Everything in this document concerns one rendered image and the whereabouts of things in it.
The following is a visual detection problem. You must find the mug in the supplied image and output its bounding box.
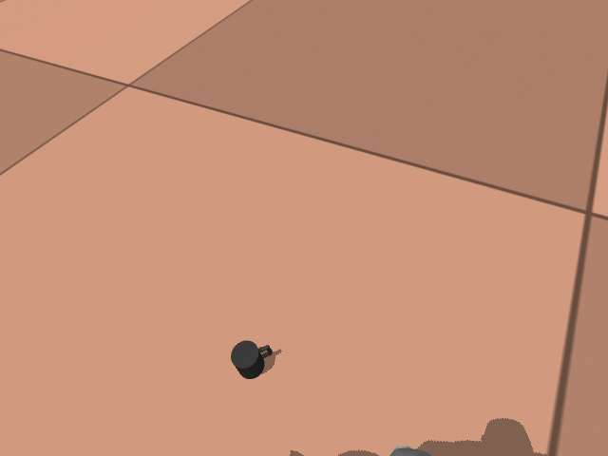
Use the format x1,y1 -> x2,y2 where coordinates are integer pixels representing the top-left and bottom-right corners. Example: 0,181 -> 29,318
231,340 -> 272,379

